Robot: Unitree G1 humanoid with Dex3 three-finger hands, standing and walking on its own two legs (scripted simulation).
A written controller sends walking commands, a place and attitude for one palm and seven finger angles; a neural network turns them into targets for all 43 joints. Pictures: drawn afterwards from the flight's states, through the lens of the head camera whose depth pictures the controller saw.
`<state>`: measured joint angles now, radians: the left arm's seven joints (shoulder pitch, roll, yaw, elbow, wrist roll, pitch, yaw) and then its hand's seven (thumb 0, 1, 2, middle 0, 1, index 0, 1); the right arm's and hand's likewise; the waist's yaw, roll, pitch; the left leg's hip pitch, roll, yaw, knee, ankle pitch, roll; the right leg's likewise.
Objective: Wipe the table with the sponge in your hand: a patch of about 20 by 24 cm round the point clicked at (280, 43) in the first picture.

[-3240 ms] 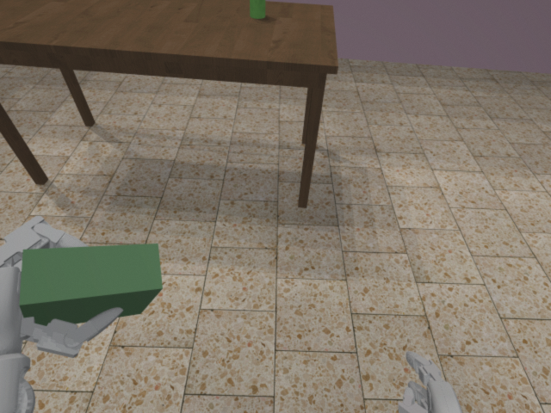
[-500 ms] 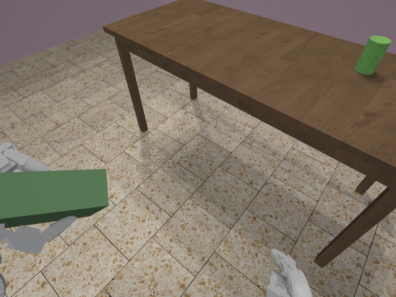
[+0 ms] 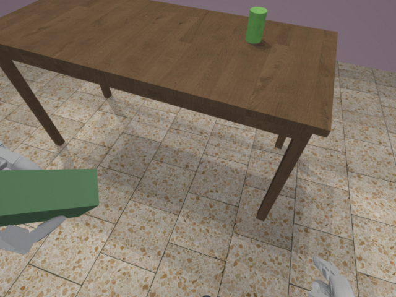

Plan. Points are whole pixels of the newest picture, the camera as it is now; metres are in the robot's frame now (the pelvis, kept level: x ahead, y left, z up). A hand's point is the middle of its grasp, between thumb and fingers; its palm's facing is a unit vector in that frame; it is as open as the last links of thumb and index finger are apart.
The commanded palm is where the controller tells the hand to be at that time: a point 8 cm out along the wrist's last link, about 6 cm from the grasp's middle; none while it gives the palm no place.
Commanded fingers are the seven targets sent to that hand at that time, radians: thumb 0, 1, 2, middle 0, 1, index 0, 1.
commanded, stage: turn to face it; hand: left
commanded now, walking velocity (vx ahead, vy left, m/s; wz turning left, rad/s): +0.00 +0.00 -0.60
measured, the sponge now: (57, 197) +0.23 +0.22 +0.16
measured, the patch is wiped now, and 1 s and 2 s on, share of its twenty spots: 0.00 0.00 0.00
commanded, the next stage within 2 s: take the last steps up to it in 1.16 s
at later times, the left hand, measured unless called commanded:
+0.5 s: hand (156, 195) +0.24 +0.08 +0.16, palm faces +0.01 -0.83 -0.55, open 9.6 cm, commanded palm +0.19 +0.16 +0.18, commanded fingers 0.00 0.10 1.30 -1.20 -1.60 -1.20 -1.60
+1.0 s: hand (181, 209) +0.22 +0.04 +0.17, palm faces -0.10 -0.90 -0.43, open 9.6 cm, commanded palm +0.20 +0.09 +0.18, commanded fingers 0.00 0.10 1.30 -1.20 -1.60 -1.20 -1.60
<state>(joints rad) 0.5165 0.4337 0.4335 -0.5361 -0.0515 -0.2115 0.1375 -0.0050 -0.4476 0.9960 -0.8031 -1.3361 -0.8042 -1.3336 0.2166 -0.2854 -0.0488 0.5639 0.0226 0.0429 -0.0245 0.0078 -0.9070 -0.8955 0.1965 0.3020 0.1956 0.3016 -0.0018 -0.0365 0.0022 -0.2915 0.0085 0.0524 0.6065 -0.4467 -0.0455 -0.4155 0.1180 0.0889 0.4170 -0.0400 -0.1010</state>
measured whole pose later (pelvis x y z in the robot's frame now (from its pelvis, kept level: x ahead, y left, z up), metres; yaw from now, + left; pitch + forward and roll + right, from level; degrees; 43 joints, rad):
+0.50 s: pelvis -0.06 -0.06 +0.00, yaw -19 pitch +1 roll +2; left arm 0.51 0.40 0.39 -0.57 -0.04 -0.19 0.13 -0.01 -0.45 1.00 -0.80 -1.34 -0.80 -1.34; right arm 0.11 -0.22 -0.01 0.56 0.01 0.03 0.00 0.01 -0.90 -0.89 0.21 0.30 0.20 0.30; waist -0.03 0.02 0.16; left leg -0.48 0.10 0.04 1.13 -0.50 -0.10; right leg -0.36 0.03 -0.01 0.57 -0.24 -0.07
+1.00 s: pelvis -0.09 -0.05 +0.00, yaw -34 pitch +0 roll +0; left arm 0.46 0.36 0.35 -0.53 -0.02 -0.17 0.14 -0.01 -0.45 1.00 -0.79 -1.34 -0.79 -1.34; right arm 0.21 -0.15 0.03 0.53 0.01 -0.03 0.00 0.01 -0.90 -0.89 0.20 0.30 0.20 0.30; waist 0.06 0.00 0.05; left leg -0.21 0.13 0.14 0.53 -0.31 -0.06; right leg -0.45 0.02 -0.03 0.90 -0.42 0.04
